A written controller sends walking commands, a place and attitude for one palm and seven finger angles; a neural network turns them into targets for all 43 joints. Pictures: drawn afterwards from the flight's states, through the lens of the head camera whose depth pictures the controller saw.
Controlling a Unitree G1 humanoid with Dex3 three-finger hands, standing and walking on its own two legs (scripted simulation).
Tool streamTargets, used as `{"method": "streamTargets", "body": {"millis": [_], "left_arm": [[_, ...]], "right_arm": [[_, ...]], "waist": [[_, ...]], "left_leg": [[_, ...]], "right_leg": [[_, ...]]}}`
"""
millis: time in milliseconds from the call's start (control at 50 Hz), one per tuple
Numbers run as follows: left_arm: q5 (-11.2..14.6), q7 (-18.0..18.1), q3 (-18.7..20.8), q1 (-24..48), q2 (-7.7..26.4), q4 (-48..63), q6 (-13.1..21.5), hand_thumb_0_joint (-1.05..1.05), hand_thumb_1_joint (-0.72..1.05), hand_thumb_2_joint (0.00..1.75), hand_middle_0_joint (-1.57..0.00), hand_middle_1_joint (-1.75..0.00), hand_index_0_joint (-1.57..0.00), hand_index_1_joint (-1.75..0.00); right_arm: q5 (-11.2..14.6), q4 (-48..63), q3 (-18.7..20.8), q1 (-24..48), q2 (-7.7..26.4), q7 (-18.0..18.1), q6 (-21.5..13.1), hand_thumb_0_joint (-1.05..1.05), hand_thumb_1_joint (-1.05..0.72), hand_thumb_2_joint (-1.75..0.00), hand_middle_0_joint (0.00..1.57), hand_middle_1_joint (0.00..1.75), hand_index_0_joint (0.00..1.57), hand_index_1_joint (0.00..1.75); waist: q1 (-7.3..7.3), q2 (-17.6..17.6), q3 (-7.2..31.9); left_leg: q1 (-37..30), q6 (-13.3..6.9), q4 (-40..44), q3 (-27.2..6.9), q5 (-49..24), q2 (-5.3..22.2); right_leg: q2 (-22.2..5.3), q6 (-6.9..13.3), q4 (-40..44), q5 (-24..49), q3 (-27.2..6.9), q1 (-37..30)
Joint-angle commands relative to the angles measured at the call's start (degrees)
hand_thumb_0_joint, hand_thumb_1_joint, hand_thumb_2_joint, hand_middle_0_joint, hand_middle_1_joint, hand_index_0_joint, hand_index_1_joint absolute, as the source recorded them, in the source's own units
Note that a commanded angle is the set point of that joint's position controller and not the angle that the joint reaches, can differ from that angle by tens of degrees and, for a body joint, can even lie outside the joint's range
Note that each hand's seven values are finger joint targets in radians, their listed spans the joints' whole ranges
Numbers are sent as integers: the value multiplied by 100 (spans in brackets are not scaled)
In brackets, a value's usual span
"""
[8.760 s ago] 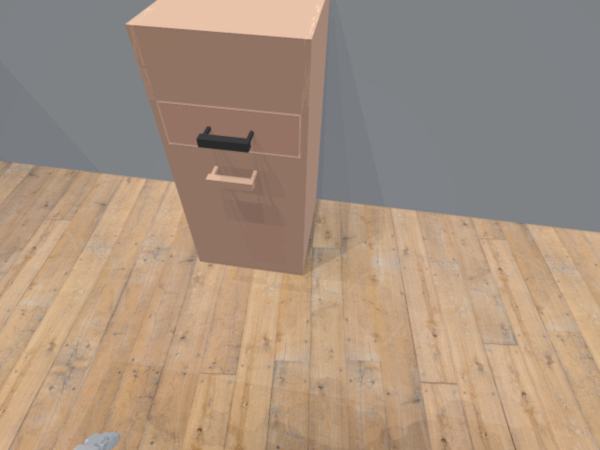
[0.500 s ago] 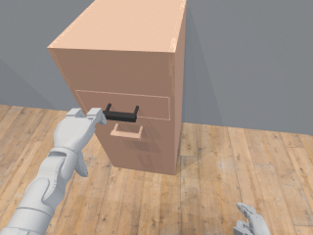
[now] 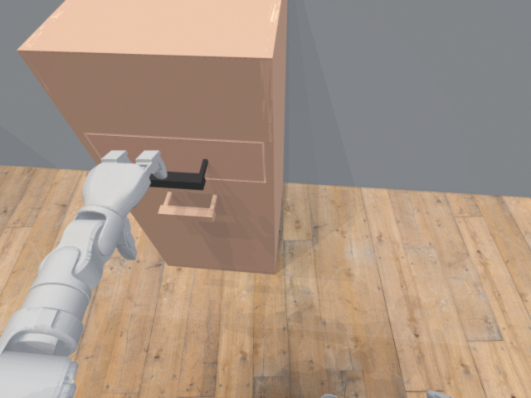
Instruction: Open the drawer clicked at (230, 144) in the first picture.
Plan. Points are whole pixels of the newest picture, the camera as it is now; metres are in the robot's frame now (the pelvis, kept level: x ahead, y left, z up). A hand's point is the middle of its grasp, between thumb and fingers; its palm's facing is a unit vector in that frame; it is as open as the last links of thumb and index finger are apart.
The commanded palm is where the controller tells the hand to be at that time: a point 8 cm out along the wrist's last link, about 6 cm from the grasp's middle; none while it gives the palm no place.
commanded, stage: move the hooked fingers above the handle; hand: left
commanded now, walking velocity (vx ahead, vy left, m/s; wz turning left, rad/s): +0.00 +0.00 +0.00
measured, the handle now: (175, 171) +0.57 +0.24 -0.09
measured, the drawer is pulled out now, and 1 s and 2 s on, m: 0.00 0.00 0.00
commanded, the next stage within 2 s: lower the fingers behind the handle in 1.58 s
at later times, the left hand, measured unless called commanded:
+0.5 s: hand (141, 188) +0.45 +0.26 +0.00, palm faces -0.07 -0.03 -1.00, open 13.8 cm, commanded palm +0.44 +0.26 +0.06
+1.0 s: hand (159, 173) +0.51 +0.25 -0.03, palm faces -0.11 -0.03 -0.99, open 13.8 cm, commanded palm +0.50 +0.25 +0.03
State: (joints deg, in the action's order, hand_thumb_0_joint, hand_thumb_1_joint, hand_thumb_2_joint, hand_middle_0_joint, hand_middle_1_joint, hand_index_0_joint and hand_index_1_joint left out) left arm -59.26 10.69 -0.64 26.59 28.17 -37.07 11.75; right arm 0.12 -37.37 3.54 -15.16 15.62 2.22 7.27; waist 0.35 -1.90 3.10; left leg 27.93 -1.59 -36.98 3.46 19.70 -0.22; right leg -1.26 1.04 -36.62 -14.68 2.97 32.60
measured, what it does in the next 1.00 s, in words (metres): stands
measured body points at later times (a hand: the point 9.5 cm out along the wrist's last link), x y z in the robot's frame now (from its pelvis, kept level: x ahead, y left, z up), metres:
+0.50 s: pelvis +0.00 +0.02 -0.02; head +0.09 +0.01 +0.42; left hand +0.45 +0.26 +0.06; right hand +0.03 -0.26 -0.15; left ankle -0.02 +0.10 -0.72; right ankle +0.03 -0.11 -0.72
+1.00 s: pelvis -0.01 +0.02 -0.05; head +0.14 +0.03 +0.38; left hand +0.51 +0.25 +0.02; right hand -0.04 -0.26 -0.16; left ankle -0.02 +0.10 -0.72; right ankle +0.03 -0.11 -0.72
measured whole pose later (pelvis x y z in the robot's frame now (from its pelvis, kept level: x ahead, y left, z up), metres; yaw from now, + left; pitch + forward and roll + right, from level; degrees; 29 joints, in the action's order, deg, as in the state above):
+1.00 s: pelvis -0.01 +0.02 -0.05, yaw -2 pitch +25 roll -2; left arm -64.5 15.4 2.8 52.8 35.8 -65.2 10.0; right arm -2.5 -39.8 1.8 -22.0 15.8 0.9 8.2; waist -9.5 -2.7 7.4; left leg 53.9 -3.4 -55.8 3.7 26.8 1.2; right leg -0.6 -0.4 -50.6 -18.5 2.6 56.8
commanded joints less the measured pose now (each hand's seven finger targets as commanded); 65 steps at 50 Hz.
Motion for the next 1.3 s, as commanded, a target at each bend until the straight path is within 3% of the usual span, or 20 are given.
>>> {"method": "streamTargets", "body": {"millis": [0, 40, 120, 180, 240, 320, 380, 420, 540, 640, 720, 780, 820, 880, 900, 980, 1020, 1060, 1100, 1280], "left_arm": [[3, 497, 774, 2111, 1529, 794, 41, 0, -50, 30, -30, -120, -30, -120], [-13, 546, 832, 2030, 1571, 418, -27, 0, -50, 30, -30, -120, -30, -120], [-122, 614, 707, 2635, 1626, 93, -59, 0, -50, 30, -30, -120, -30, -120], [-195, 668, 573, 2904, 1532, 105, 37, 0, -50, 30, -30, -120, -30, -120], [-181, 727, 612, 3056, 1566, -258, 72, 0, -50, 30, -30, -120, -30, -120], [-280, 878, 845, 3341, 1930, -490, 45, 0, -50, 30, -30, -120, -30, -120], [-340, 934, 744, 3388, 1861, -744, -41, 0, -50, 30, -30, -120, -30, -120], [-328, 922, 671, 3494, 1759, -913, -71, 0, -50, 30, -30, -120, -30, -120], [-395, 873, 255, 4330, 1473, -1007, 9, 0, -50, 30, -30, -120, -30, -120], [-437, 1004, 354, 4795, 1697, -1388, -24, 0, -50, 30, -30, -120, -30, -120], [-513, 1071, 592, 4810, 2006, -1690, -213, 0, -50, 30, -30, -120, -30, -120], [-510, 993, 433, 4957, 1973, -1996, -381, 0, -50, 30, -30, -120, -30, -120], [-504, 898, 652, 5090, 2341, -1946, -367, 0, -50, 30, -30, -120, -30, -120], [-500, 754, 551, 5093, 2264, -1827, -269, 0, -50, 30, -30, -120, -30, -120], [-478, 711, 697, 4946, 2430, -1785, -223, 0, -50, 30, -30, -120, -30, -120], [-421, 661, 727, 4946, 2458, -1539, -56, 0, -50, 30, -30, -120, -30, -120], [-394, 690, 997, 4724, 2717, -1387, 14, 0, -50, 30, -30, -120, -30, -120], [-383, 731, 740, 4732, 2402, -1510, -23, 0, -50, 30, -30, -120, -30, -120], [-405, 775, 721, 4775, 2425, -1630, -77, 0, -50, 30, -30, -120, -30, -120], [-381, 765, 457, 5177, 2091, -1531, -51, 0, -50, 30, -30, -120, -30, -120]], "right_arm": [[-53, 564, 306, -204, 676, 10, -127, 0, -90, -90, 20, 30, 20, 30], [-38, 526, 322, -303, 719, -8, -104, 0, -90, -90, 20, 30, 20, 30], [-30, 448, 327, -432, 788, 8, -71, 0, -90, -90, 20, 30, 20, 30], [-62, 403, 359, -552, 770, 4, -66, 0, -90, -90, 20, 30, 20, 30], [-90, 298, 350, -691, 812, -9, -44, 0, -90, -90, 20, 30, 20, 30], [-129, 260, 318, -745, 868, -20, -15, 0, -90, -90, 20, 30, 20, 30], [-137, 254, 313, -797, 866, -50, 3, 0, -90, -90, 20, 30, 20, 30], [-150, 216, 331, -873, 879, -62, 5, 0, -90, -90, 20, 30, 20, 30], [-181, 124, 348, -1098, 917, -42, -23, 0, -90, -90, 20, 30, 20, 30], [-240, 26, 297, -1284, 967, -53, -51, 0, -90, -90, 20, 30, 20, 30], [-303, -22, 277, -1370, 1027, -105, -25, 0, -90, -90, 20, 30, 20, 30], [-287, -38, 243, -1462, 1064, -103, 7, 0, -90, -90, 20, 30, 20, 30], [-304, -39, 207, -1506, 1107, -75, 26, 0, -90, -90, 20, 30, 20, 30], [-306, -27, 214, -1595, 1069, -52, 26, 0, -90, -90, 20, 30, 20, 30], [-304, -10, 204, -1600, 1088, -50, 34, 0, -90, -90, 20, 30, 20, 30], [-310, -45, 204, -1657, 1065, -38, 59, 0, -90, -90, 20, 30, 20, 30], [-318, -53, 207, -1634, 1090, -45, 87, 0, -90, -90, 20, 30, 20, 30], [-300, -91, 216, -1650, 1051, -61, 95, 0, -90, -90, 20, 30, 20, 30], [-283, -120, 200, -1658, 1077, -65, 104, 0, -90, -90, 20, 30, 20, 30], [-296, -182, 236, -1740, 1031, -46, 42, 0, -90, -90, 20, 30, 20, 30]], "waist": [[14, -40, 2360], [-20, 228, 2273], [-199, 254, 2176], [-235, -173, 2494], [-344, 66, 2336], [-298, -61, 2505], [-338, -171, 2548], [-443, -20, 2566], [-747, -313, 2593], [-873, -348, 2739], [-824, -524, 3084], [-971, -414, 2947], [-919, -413, 3172], [-954, -575, 3356], [-861, -537, 3438], [-875, -638, 3475], [-745, -618, 3706], [-865, -596, 3395], [-901, -484, 3201], [-1052, -788, 3339]], "left_leg": [[-286, -62, 239, -185, -2056, -205], [-108, -76, 213, -193, -1983, -193], [23, -103, 180, -214, -1659, -175], [-258, -75, 71, -242, -1873, -143], [-136, -71, -19, -317, -1884, -109], [137, -72, -114, -313, -1818, -130], [176, -55, -222, -303, -1879, -120], [185, -62, -305, -339, -1957, -95], [9, -23, -526, -514, -1771, -34], [288, -15, -799, -604, -1709, -49], [307, 59, -1034, -640, -2182, -27], [559, 22, -1122, -602, -2010, -15], [657, 0, -1189, -599, -2067, -28], [602, -4, -1296, -600, -2196, -4], [647, -15, -1310, -581, -2177, -13], [639, -12, -1344, -599, -2287, 24], [552, -1, -1381, -601, -2541, 32], [667, -11, -1348, -582, -2331, 35], [802, -37, -1298, -586, -2018, 24], [297, 40, -1340, -688, -2389, 60]], "right_leg": [[207, 162, 83, 1696, -284, -1526], [231, 150, 67, 1647, -253, -1483], [254, 154, 90, 1300, -253, -1181], [270, 177, -19, 1316, -240, -930], [295, 168, -75, 1237, -190, -686], [291, 187, -218, 1227, -208, -664], [307, 180, -307, 1241, -188, -490], [321, 172, -324, 1259, -168, -380], [343, 164, -450, 811, -107, 401], [357, 163, -699, 701, -67, 757], [386, 172, -936, 900, -20, 895], [393, 141, -960, 896, -26, 963], [394, 145, -1043, 1006, -55, 835], [395, 129, -1092, 1077, -62, 889], [396, 129, -1109, 1096, -80, 782], [405, 122, -1120, 1155, -79, 801], [415, 132, -1173, 1299, -91, 689], [415, 119, -1098, 1188, -70, 816], [418, 119, -1055, 994, -60, 867], [425, 129, -1024, 988, -6, 1143]]}}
